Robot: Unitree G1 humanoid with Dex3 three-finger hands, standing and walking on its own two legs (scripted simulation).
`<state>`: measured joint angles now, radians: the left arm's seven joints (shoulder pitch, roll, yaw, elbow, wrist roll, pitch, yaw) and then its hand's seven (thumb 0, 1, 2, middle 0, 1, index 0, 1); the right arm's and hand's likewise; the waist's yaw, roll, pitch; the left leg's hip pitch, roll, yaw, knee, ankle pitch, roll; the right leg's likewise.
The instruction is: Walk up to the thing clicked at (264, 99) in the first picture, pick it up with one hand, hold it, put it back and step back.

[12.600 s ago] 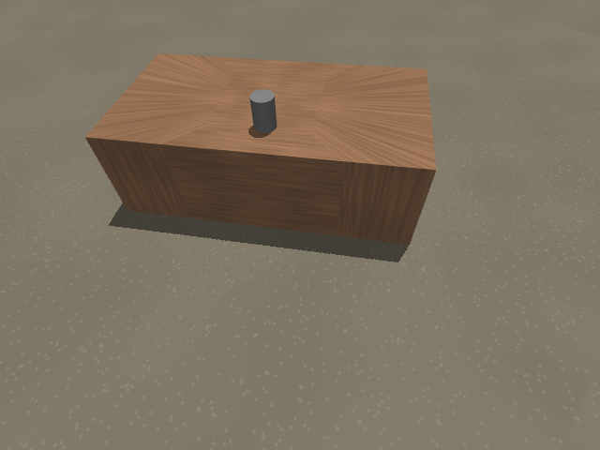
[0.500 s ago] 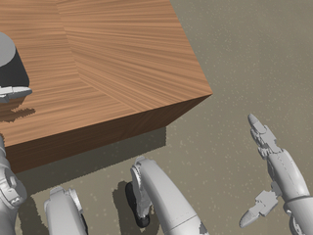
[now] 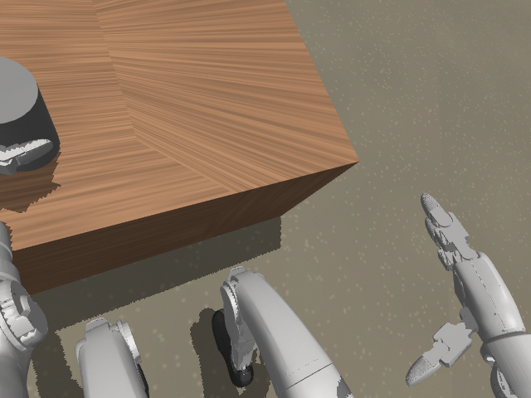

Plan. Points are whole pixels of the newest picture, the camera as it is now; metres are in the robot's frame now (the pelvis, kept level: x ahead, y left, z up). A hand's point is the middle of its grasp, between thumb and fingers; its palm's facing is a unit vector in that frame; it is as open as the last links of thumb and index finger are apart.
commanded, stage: settle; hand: left
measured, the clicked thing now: (9, 119) +0.56 +0.17 -0.05
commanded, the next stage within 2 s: lift in 0.88 s
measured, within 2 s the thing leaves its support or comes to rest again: neither
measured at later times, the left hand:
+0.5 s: hand out of the picture +0.55 +0.20 +0.02, palm faces +0.18 -0.98 -0.02, open 11.9 cm
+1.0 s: hand out of the picture +0.55 +0.19 +0.05, palm faces +0.17 -0.98 -0.01, open 11.9 cm
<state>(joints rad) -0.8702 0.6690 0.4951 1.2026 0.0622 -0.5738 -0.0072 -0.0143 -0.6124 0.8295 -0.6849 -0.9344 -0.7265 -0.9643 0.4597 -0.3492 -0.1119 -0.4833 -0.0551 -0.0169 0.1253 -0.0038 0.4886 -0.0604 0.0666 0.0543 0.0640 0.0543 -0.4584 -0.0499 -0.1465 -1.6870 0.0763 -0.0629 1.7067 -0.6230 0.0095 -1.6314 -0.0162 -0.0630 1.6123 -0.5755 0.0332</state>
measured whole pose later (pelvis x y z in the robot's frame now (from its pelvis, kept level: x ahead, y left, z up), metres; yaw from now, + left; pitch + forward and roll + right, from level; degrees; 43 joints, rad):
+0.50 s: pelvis +0.00 +0.00 +0.04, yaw +1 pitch +31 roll -6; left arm -0.88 0.61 0.46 1.24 0.05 -0.55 0.01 -0.01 -0.61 0.86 -0.63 -1.01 -0.67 -1.04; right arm 0.43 -0.32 -0.07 -0.37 -0.06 0.01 0.10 0.00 0.51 -0.06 0.06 0.05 0.06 0.05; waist -0.39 -0.03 -0.15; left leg -1.53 0.07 -0.04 1.56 -0.58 0.01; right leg -1.48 -0.02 -0.05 1.47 -0.53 0.04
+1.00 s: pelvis +0.01 +0.00 +0.06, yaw +1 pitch +30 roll -5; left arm -0.87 0.58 0.45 1.24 0.03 -0.56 0.00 -0.01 -0.61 0.87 -0.62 -1.03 -0.66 -1.07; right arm 0.41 -0.30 -0.06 -0.29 -0.07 0.00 0.08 0.00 0.51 -0.06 0.06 0.05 0.06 0.05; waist -0.37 -0.02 -0.15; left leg -1.45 0.08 -0.04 1.49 -0.57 0.01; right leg -1.40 -0.01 -0.05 1.40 -0.52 0.03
